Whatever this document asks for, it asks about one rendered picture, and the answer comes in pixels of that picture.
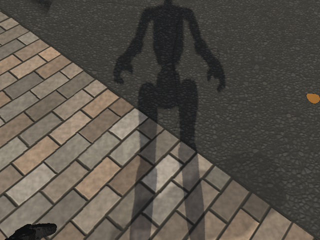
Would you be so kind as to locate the left robot hand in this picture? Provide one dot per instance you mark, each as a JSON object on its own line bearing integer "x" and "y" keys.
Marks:
{"x": 34, "y": 232}

